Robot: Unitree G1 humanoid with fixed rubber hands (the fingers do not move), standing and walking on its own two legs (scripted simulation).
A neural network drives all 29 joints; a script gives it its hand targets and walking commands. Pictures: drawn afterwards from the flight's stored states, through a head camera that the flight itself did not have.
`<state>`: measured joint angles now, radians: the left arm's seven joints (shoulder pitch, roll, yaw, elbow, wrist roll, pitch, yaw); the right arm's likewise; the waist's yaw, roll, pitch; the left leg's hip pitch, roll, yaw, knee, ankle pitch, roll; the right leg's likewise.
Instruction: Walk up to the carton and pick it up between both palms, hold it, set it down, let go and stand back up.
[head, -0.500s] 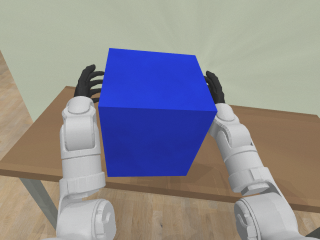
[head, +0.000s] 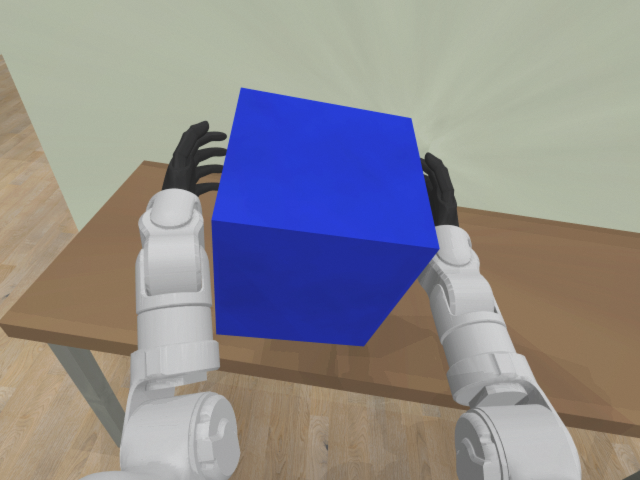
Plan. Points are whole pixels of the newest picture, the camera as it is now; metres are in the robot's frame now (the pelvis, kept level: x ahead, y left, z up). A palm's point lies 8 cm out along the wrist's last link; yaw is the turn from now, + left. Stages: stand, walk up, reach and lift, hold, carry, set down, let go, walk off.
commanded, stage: set down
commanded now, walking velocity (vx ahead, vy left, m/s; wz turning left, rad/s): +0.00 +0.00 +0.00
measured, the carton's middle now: (309, 231) +0.39 +0.03 +0.14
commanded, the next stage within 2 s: none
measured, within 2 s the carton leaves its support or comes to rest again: neither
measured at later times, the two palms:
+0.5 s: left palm (202, 212) +0.38 +0.16 +0.17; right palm (439, 232) +0.38 -0.14 +0.16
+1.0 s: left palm (213, 216) +0.41 +0.15 +0.13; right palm (432, 232) +0.40 -0.15 +0.14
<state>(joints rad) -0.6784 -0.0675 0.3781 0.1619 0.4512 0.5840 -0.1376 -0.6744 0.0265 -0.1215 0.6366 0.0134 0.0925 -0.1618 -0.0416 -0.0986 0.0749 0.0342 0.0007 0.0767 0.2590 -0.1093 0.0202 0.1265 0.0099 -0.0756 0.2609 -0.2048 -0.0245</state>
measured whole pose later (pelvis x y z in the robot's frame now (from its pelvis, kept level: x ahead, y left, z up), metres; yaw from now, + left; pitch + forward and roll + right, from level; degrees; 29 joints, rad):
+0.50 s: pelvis +0.01 +0.00 +0.00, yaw +0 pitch -8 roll +0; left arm -0.62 -0.07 0.35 0.26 0.40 0.47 -0.08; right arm -0.64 -0.01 -0.09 0.69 0.03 -0.01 -0.17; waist -0.04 -0.09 0.08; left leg -0.02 0.01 0.08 0.28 -0.12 0.02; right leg 0.09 0.02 -0.07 0.25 -0.20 -0.02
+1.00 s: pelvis +0.02 +0.00 +0.00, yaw -1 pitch -4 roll +0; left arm -0.72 -0.07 0.40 0.58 0.39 0.28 -0.03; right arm -0.73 0.02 -0.30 0.90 -0.13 -0.13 -0.12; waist -0.01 -0.08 0.05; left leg -0.07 0.01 0.09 0.27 -0.13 0.02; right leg 0.04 0.02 -0.06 0.22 -0.19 -0.02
